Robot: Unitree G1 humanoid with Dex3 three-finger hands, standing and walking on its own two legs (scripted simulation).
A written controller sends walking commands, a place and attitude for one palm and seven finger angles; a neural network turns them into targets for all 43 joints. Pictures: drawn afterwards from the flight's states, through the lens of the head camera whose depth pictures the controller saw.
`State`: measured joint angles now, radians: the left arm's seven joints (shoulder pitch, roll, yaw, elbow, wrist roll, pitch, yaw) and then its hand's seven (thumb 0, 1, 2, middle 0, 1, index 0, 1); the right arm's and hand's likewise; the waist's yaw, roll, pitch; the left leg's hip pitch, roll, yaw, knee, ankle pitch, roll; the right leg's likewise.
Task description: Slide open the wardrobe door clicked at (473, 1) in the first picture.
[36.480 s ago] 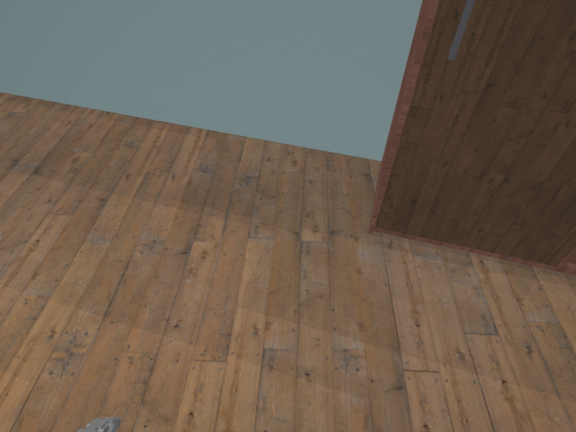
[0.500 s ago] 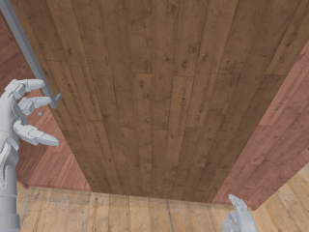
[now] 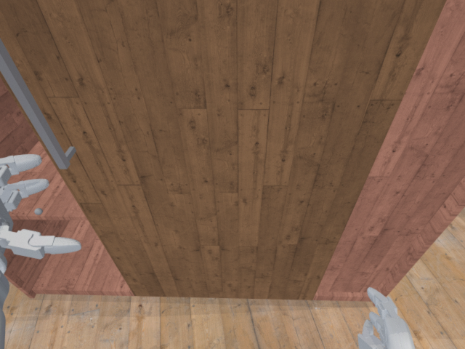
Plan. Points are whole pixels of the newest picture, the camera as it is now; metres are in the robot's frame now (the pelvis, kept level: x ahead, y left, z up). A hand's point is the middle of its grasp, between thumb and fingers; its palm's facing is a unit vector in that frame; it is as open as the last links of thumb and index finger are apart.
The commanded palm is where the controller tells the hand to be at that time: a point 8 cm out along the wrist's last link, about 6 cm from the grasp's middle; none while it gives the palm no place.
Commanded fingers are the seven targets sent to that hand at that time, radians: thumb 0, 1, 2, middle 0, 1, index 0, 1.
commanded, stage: draw the hand back to the body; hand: left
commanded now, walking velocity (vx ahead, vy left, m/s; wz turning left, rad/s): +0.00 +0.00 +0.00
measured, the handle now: (32, 94) +0.45 +0.41 +0.23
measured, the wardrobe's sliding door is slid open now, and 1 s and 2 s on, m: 0.46 0.46 0.46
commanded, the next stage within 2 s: step back with the hand held close in 0.96 s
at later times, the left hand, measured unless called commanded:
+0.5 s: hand (58, 211) +0.24 +0.28 +0.17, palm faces +0.44 -0.83 -0.34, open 9.6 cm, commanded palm +0.20 +0.32 +0.18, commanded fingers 0.00 0.79 0.85 -0.20 -0.36 -0.20 -0.36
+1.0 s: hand (66, 236) +0.20 +0.24 +0.17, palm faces +0.45 -0.82 -0.35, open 7.4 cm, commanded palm +0.16 +0.28 +0.18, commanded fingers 0.00 0.90 0.90 -0.20 -0.30 -0.20 -0.30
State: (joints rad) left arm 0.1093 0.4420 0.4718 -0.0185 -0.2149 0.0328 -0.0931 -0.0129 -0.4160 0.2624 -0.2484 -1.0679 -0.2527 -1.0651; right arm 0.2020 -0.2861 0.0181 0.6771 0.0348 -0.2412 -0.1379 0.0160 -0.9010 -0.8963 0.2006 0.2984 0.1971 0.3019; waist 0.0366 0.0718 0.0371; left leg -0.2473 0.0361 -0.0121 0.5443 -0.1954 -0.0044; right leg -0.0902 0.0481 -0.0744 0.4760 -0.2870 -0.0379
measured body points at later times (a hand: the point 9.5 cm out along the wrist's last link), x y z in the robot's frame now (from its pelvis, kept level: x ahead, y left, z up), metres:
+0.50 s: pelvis +0.04 +0.02 +0.01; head +0.01 +0.01 +0.46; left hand +0.22 +0.32 +0.19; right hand +0.23 -0.20 -0.06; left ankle +0.07 +0.12 -0.73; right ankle -0.01 -0.09 -0.73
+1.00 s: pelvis +0.02 -0.01 +0.01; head -0.02 -0.04 +0.46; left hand +0.17 +0.28 +0.19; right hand +0.19 -0.24 -0.08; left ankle +0.07 +0.12 -0.73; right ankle -0.01 -0.09 -0.73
